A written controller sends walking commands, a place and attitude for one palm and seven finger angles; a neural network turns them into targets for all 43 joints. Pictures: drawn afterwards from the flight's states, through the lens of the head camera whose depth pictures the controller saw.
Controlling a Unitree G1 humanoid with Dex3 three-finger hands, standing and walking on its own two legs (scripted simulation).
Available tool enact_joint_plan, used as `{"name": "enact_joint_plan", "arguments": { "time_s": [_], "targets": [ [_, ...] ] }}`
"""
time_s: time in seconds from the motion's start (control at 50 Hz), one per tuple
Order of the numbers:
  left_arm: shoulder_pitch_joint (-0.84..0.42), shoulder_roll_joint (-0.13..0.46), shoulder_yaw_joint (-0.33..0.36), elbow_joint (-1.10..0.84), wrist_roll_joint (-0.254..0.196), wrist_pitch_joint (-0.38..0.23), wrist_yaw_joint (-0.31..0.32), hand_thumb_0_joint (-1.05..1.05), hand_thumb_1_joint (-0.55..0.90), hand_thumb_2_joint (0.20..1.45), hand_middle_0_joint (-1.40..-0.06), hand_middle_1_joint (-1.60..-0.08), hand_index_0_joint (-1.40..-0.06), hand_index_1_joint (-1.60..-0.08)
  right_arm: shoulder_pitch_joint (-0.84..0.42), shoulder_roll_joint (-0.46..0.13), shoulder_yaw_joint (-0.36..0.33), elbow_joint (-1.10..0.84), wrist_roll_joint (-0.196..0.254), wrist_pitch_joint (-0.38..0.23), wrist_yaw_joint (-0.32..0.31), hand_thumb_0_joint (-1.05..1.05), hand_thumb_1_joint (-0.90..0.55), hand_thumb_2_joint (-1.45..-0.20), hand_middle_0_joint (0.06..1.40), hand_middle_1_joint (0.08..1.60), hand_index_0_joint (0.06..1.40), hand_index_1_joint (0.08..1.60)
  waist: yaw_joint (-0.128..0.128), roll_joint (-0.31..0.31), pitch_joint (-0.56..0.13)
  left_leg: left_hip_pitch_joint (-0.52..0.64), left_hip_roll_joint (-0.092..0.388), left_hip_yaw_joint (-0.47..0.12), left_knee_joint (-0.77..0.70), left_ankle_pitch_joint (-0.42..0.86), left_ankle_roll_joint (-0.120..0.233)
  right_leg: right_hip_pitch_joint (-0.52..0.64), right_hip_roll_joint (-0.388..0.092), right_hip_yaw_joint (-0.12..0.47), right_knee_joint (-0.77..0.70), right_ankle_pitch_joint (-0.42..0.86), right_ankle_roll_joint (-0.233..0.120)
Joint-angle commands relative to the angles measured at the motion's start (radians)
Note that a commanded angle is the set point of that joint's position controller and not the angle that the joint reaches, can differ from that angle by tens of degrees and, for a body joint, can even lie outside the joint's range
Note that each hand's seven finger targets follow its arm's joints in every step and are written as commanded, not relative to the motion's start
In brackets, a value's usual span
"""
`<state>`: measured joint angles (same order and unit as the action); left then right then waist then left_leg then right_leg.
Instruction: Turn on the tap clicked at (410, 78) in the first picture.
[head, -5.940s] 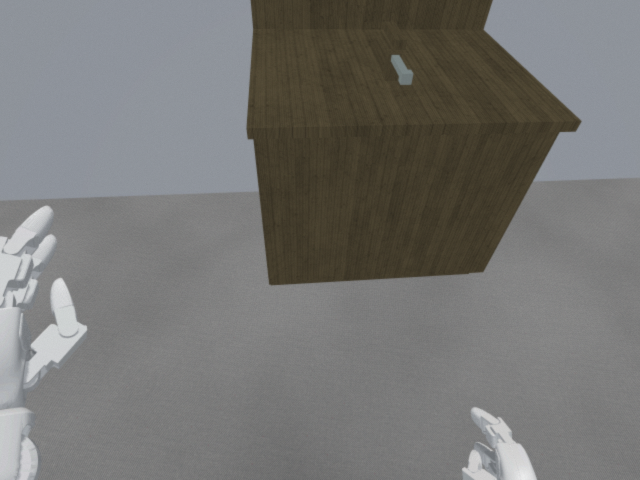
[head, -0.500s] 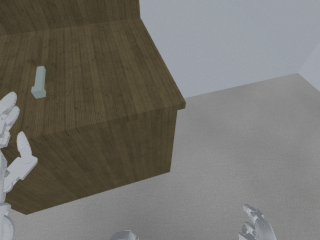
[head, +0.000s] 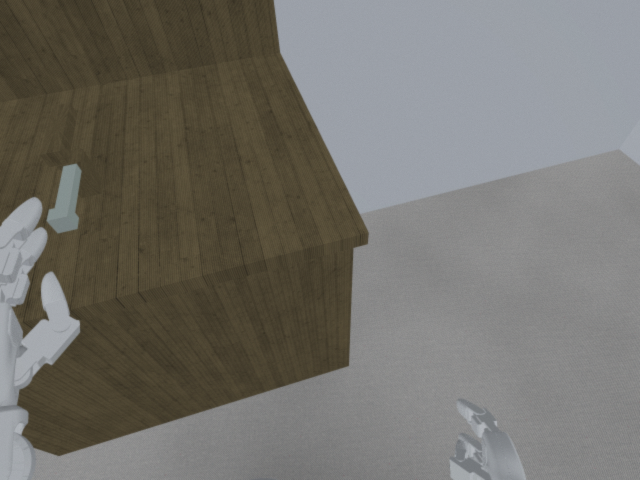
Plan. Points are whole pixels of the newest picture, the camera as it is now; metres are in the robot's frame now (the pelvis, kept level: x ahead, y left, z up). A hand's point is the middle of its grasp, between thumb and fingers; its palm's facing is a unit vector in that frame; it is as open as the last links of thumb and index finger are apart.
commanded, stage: come to a stop and stand still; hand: left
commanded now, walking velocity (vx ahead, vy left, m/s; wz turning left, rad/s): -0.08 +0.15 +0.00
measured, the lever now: (63, 219) +0.43 +0.42 +0.06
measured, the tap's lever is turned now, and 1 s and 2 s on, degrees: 0 0 0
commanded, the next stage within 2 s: look again from close up in 1.56 s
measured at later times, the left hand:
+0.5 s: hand out of the picture +0.15 +0.30 +0.17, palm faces +0.39 -0.85 -0.36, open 7.4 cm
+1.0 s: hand out of the picture +0.14 +0.32 +0.17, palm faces +0.48 -0.81 -0.34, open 7.4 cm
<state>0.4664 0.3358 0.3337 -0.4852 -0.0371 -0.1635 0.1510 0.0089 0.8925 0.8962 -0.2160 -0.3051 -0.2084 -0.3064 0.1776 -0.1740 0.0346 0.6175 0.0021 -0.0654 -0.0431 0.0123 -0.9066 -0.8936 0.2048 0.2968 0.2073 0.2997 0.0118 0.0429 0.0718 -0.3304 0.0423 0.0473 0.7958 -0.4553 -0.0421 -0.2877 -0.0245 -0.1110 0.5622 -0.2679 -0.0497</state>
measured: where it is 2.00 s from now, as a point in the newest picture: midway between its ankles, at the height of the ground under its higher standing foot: outside the picture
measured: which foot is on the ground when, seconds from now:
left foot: up 0.00-0.20, down 0.22-1.00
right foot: down 0.00-1.00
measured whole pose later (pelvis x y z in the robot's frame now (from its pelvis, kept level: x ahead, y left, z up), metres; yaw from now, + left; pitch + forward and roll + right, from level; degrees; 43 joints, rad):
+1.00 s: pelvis -0.06 +0.05 +0.01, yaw +4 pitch -3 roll -1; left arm 0.36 0.33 0.35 -0.37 -0.01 -0.24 0.08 0.01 0.89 0.90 -0.21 -0.30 -0.21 -0.31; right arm 0.24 -0.21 0.01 0.57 -0.01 -0.17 -0.01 0.01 -0.91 -0.89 0.20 0.30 0.21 0.30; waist 0.05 -0.03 0.05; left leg -0.19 -0.03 0.04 0.43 -0.19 0.05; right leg -0.21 0.03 0.08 0.36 -0.10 0.01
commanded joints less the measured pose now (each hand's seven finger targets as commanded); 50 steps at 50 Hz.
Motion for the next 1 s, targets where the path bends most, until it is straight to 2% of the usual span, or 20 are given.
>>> {"name": "enact_joint_plan", "arguments": {
  "time_s": [0.0, 0.08, 0.14, 0.16, 0.18, 0.2, 0.22, 0.24, 0.26, 0.28, 0.32, 0.36, 0.4, 0.44, 0.58, 0.66, 0.8, 0.84, 0.9, 0.98],
  "targets": [
    [0.006, 0.214, 0.176, -0.199, 0.013, -0.069, 0.045, 0.000, 0.900, 0.900, -0.200, -0.300, -0.200, -0.300, -0.095, -0.076, -0.031, -0.168, -0.001, -0.026, -0.032, 0.000, -0.900, -0.900, 0.200, 0.300, 0.200, 0.300, -0.008, -0.208, -0.252, -0.094, -0.020, -0.029, 0.067, -0.040, 0.000, 0.288, -0.297, 0.219, -0.105, 0.903, -0.077],
    [0.058, 0.197, 0.174, -0.233, 0.016, -0.065, 0.049, 0.000, 0.900, 0.900, -0.200, -0.300, -0.200, -0.300, -0.086, -0.093, -0.048, -0.189, -0.006, 0.005, -0.037, 0.000, -0.900, -0.900, 0.200, 0.300, 0.200, 0.300, -0.002, -0.205, -0.267, -0.043, -0.031, 0.007, -0.098, 0.045, 0.006, 0.286, -0.275, 0.187, -0.110, 0.772, -0.066],
    [0.063, 0.195, 0.162, -0.280, 0.010, -0.062, 0.051, 0.000, 0.900, 0.900, -0.200, -0.300, -0.200, -0.300, -0.053, -0.111, -0.069, -0.188, -0.002, 0.015, -0.037, 0.000, -0.900, -0.900, 0.200, 0.300, 0.200, 0.300, -0.019, -0.155, -0.261, 0.099, -0.018, 0.006, -0.309, 0.212, 0.013, 0.193, -0.239, 0.172, -0.098, 0.510, -0.029],
    [-0.962, 0.930, 0.719, -0.394, 0.110, -0.153, 0.046, 0.000, 0.900, 0.900, -0.200, -0.300, -0.200, -0.300, 0.070, -0.117, -0.105, -0.174, -0.041, -0.089, -0.038, 0.000, -0.900, -0.900, 0.200, 0.300, 0.200, 0.300, 0.044, -0.234, -0.093, -0.091, -0.043, 0.101, -0.254, 0.255, 0.005, 0.087, -0.155, 0.234, -0.140, 0.516, 0.007],
    [-0.357, 0.386, 0.351, 0.183, 0.032, -0.125, -0.007, 0.000, 0.900, 0.900, -0.200, -0.300, -0.200, -0.300, 0.053, -0.091, -0.119, -0.120, -0.013, -0.103, -0.021, 0.000, -0.900, -0.900, 0.200, 0.300, 0.200, 0.300, 0.030, -0.218, -0.269, 0.032, -0.032, -0.061, -0.231, 0.232, 0.044, 0.117, -0.260, 0.292, -0.105, 0.439, -0.076],
    [-0.225, 0.277, 0.244, 0.151, 0.016, -0.132, -0.021, 0.000, 0.900, 0.900, -0.200, -0.300, -0.200, -0.300, 0.042, -0.122, -0.097, -0.176, 0.016, -0.111, -0.003, 0.000, -0.900, -0.900, 0.200, 0.300, 0.200, 0.300, 0.040, -0.096, -0.227, 0.093, -0.036, 0.029, -0.267, 0.235, 0.029, 0.125, -0.227, 0.331, -0.188, 0.409, -0.044],
    [-0.227, 0.263, 0.191, 0.006, -0.004, -0.162, -0.031, 0.000, 0.900, 0.900, -0.200, -0.300, -0.200, -0.300, 0.033, -0.144, -0.097, -0.174, 0.016, -0.117, 0.004, 0.000, -0.900, -0.900, 0.200, 0.300, 0.200, 0.300, 0.024, -0.040, -0.253, 0.117, -0.037, -0.006, -0.330, 0.234, 0.042, 0.169, -0.219, 0.278, -0.180, 0.283, -0.032],
    [-0.178, 0.184, 0.124, -0.031, -0.023, -0.176, -0.039, 0.000, 0.900, 0.900, -0.200, -0.300, -0.200, -0.300, 0.002, -0.135, -0.090, -0.174, 0.021, -0.128, 0.013, 0.000, -0.900, -0.900, 0.200, 0.300, 0.200, 0.300, 0.017, 0.090, -0.254, 0.180, -0.016, -0.020, -0.402, 0.281, 0.050, 0.148, -0.167, 0.217, -0.131, 0.188, -0.020],
    [-0.174, 0.163, 0.065, -0.119, -0.016, -0.184, -0.043, 0.000, 0.900, 0.900, -0.200, -0.300, -0.200, -0.300, -0.010, -0.158, -0.090, -0.186, 0.016, -0.136, 0.024, 0.000, -0.900, -0.900, 0.200, 0.300, 0.200, 0.300, 0.021, 0.178, -0.201, 0.158, 0.040, -0.082, -0.452, 0.317, 0.066, 0.097, -0.091, 0.160, -0.066, 0.086, 0.013],
    [-0.168, 0.161, 0.050, -0.165, -0.012, -0.188, -0.043, 0.000, 0.900, 0.900, -0.200, -0.300, -0.200, -0.300, -0.023, -0.162, -0.086, -0.194, 0.015, -0.143, 0.034, 0.000, -0.900, -0.900, 0.200, 0.300, 0.200, 0.300, 0.033, 0.226, -0.145, 0.055, 0.103, -0.146, -0.518, 0.298, 0.091, 0.107, -0.048, 0.107, 0.018, 0.010, 0.033],
    [-0.167, 0.178, 0.063, -0.159, -0.001, -0.187, -0.034, 0.000, 0.900, 0.900, -0.200, -0.300, -0.200, -0.300, -0.024, -0.158, -0.083, -0.199, 0.023, -0.157, 0.048, 0.000, -0.900, -0.900, 0.200, 0.300, 0.200, 0.300, 0.040, 0.100, -0.094, -0.096, 0.120, -0.143, -0.560, 0.159, 0.102, 0.186, -0.026, 0.078, 0.050, -0.008, 0.041],
    [-0.182, 0.230, 0.128, -0.165, 0.000, -0.184, -0.022, 0.000, 0.900, 0.900, -0.200, -0.300, -0.200, -0.300, -0.028, -0.162, -0.084, -0.208, 0.020, -0.166, 0.048, 0.000, -0.900, -0.900, 0.200, 0.300, 0.200, 0.300, 0.036, 0.018, -0.120, -0.084, 0.106, -0.134, -0.536, 0.145, 0.099, 0.206, -0.028, 0.081, 0.021, 0.021, 0.043],
    [-0.213, 0.244, 0.157, -0.146, -0.005, -0.182, -0.023, 0.000, 0.900, 0.900, -0.200, -0.300, -0.200, -0.300, -0.034, -0.160, -0.078, -0.213, 0.018, -0.171, 0.042, 0.000, -0.900, -0.900, 0.200, 0.300, 0.200, 0.300, 0.034, 0.014, -0.106, -0.119, 0.102, -0.143, -0.566, 0.013, 0.097, 0.213, -0.025, 0.099, 0.009, -0.019, 0.042],
    [-0.267, 0.282, 0.200, -0.158, -0.003, -0.186, -0.024, 0.000, 0.900, 0.900, -0.200, -0.300, -0.200, -0.300, -0.035, -0.157, -0.074, -0.211, 0.013, -0.172, 0.035, 0.000, -0.900, -0.900, 0.200, 0.300, 0.200, 0.300, 0.031, 0.079, -0.077, -0.157, 0.108, -0.154, -0.608, -0.103, 0.101, 0.221, -0.010, 0.101, 0.023, -0.030, 0.044],
    [-0.322, 0.147, 0.068, -0.082, 0.009, -0.175, -0.048, 0.000, 0.900, 0.900, -0.200, -0.300, -0.200, -0.300, -0.025, -0.142, -0.060, -0.183, 0.013, -0.193, 0.046, 0.000, -0.900, -0.900, 0.200, 0.300, 0.200, 0.300, 0.026, 0.062, -0.053, -0.137, 0.099, -0.165, -0.629, -0.188, 0.091, 0.216, 0.018, 0.129, -0.019, -0.019, 0.047],
    [-0.316, 0.146, 0.061, -0.055, 0.020, -0.158, -0.047, 0.000, 0.900, 0.900, -0.200, -0.300, -0.200, -0.300, -0.025, -0.140, -0.058, -0.180, 0.008, -0.187, 0.047, 0.000, -0.900, -0.900, 0.200, 0.300, 0.200, 0.300, 0.025, 0.007, -0.060, -0.117, 0.079, -0.154, -0.607, -0.164, 0.085, 0.219, 0.030, 0.154, -0.077, -0.006, 0.050],
    [-0.295, 0.161, 0.088, -0.103, 0.028, -0.153, -0.051, 0.000, 0.900, 0.900, -0.200, -0.300, -0.200, -0.300, -0.032, -0.139, -0.061, -0.195, -0.007, -0.171, 0.035, 0.000, -0.900, -0.900, 0.200, 0.300, 0.200, 0.300, 0.019, 0.013, -0.061, -0.021, 0.006, -0.111, -0.547, -0.111, 0.069, 0.133, 0.039, 0.249, -0.252, -0.106, 0.038],
    [-0.277, 0.186, 0.116, -0.113, 0.023, -0.150, -0.049, 0.000, 0.900, 0.900, -0.200, -0.300, -0.200, -0.300, -0.038, -0.137, -0.062, -0.199, -0.010, -0.167, 0.029, 0.000, -0.900, -0.900, 0.200, 0.300, 0.200, 0.300, 0.020, 0.006, -0.070, 0.031, -0.004, -0.098, -0.538, -0.054, 0.059, 0.107, 0.045, 0.255, -0.282, -0.088, 0.036],
    [-0.239, 0.155, 0.094, -0.089, 0.020, -0.147, -0.050, 0.000, 0.900, 0.900, -0.200, -0.300, -0.200, -0.300, -0.029, -0.140, -0.063, -0.201, -0.008, -0.160, 0.025, 0.000, -0.900, -0.900, 0.200, 0.300, 0.200, 0.300, 0.020, -0.003, -0.105, 0.051, -0.007, -0.097, -0.537, 0.002, 0.056, 0.141, 0.044, 0.242, -0.288, -0.047, 0.039],
    [-0.227, 0.151, 0.090, -0.099, 0.021, -0.143, -0.048, 0.000, 0.900, 0.900, -0.200, -0.300, -0.200, -0.300, -0.031, -0.147, -0.064, -0.200, -0.006, -0.154, 0.017, 0.000, -0.900, -0.900, 0.200, 0.300, 0.200, 0.300, 0.019, 0.035, -0.123, 0.044, 0.004, -0.110, -0.572, 0.023, 0.052, 0.179, 0.056, 0.207, -0.252, 0.022, 0.045]
  ]
}}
